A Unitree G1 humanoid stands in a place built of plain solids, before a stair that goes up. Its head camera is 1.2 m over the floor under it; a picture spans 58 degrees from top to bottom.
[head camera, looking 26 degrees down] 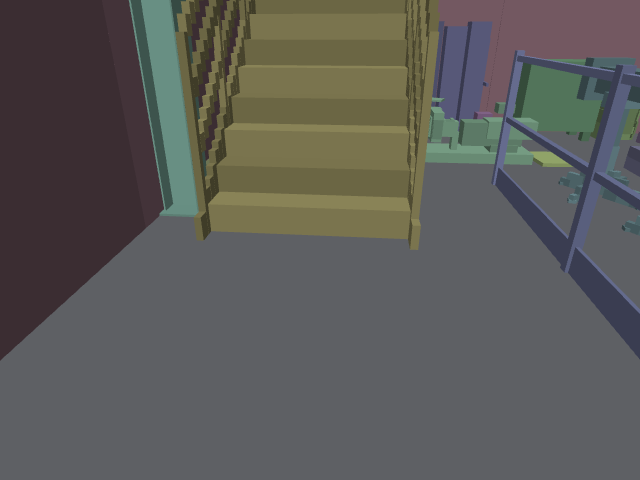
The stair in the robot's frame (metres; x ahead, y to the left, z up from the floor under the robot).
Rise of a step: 0.19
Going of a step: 0.24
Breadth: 1.38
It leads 5 degrees to the right of straight ahead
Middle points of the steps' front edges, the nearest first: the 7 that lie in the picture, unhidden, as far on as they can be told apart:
2.53 0.08 0.19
2.77 0.06 0.38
3.01 0.03 0.56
3.25 0.01 0.75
3.49 -0.01 0.94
3.73 -0.03 1.12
3.97 -0.06 1.31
